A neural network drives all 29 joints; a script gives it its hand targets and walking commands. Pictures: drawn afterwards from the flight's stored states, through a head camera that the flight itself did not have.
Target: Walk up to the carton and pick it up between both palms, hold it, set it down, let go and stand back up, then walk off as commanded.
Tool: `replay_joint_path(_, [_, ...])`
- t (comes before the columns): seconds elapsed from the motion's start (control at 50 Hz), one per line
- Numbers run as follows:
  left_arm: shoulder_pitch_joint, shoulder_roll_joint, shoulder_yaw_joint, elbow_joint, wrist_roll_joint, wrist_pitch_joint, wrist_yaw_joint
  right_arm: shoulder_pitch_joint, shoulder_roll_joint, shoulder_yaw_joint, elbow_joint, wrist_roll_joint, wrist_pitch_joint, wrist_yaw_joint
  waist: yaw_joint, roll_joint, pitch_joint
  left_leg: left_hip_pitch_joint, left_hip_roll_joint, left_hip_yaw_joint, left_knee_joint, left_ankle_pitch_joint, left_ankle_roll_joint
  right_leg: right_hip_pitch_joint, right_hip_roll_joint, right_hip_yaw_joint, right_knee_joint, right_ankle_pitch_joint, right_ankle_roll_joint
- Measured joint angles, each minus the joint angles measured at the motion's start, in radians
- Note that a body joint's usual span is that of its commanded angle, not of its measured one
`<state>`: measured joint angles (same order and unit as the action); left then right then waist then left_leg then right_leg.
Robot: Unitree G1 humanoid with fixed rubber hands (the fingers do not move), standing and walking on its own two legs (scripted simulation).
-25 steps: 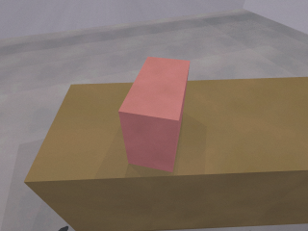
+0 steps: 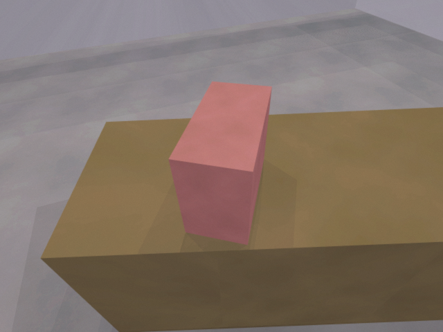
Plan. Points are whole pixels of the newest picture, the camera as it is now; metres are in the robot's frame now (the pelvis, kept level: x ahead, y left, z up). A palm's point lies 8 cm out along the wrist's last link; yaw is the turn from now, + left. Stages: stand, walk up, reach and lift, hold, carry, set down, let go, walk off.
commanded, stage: stand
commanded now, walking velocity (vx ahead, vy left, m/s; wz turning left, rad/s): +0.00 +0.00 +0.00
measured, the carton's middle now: (228, 158) +0.54 -0.01 +0.01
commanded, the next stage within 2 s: walk off in 1.58 s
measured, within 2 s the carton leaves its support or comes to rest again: neither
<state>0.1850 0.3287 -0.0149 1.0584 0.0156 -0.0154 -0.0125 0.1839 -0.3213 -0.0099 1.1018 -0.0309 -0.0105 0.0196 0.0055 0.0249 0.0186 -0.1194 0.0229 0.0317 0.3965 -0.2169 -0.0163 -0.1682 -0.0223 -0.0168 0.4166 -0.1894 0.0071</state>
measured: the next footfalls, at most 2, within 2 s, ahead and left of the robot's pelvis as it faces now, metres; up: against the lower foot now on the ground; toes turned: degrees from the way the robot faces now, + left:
none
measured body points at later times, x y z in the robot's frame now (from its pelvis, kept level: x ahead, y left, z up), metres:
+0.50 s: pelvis +0.00 -0.01 +0.00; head -0.01 -0.01 +0.45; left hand +0.06 +0.29 -0.13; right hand +0.06 -0.30 -0.13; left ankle +0.00 +0.13 -0.74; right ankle +0.03 -0.12 -0.74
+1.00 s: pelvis +0.01 +0.00 +0.00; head +0.01 -0.01 +0.45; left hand +0.08 +0.29 -0.13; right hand +0.07 -0.29 -0.14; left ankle +0.00 +0.13 -0.74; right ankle +0.03 -0.12 -0.74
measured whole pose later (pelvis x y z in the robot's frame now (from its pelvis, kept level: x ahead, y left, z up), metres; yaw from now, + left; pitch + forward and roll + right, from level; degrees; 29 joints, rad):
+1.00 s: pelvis +0.01 +0.00 +0.00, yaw -1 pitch -3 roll +0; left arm 0.12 0.33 -0.01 1.13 0.00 -0.01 0.00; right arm 0.14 -0.32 -0.01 1.12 -0.02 0.00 0.01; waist 0.00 0.01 0.06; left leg -0.08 0.03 0.04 0.35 -0.20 -0.02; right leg -0.13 -0.01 0.00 0.36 -0.17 0.00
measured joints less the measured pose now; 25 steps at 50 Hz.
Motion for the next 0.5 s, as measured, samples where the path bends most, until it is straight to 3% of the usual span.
replay_joint_path(0.5, [-0.045,0.015,0.0,0.062,-0.004,0.0,0.01,-0.038,-0.004,0.0,0.021,0.004,0.008,-0.01,0.004,-0.024,0.025,0.023,0.012,-0.007,-0.037,0.023,-0.011,0.027,0.014,-0.001,-0.047,0.029,-0.01])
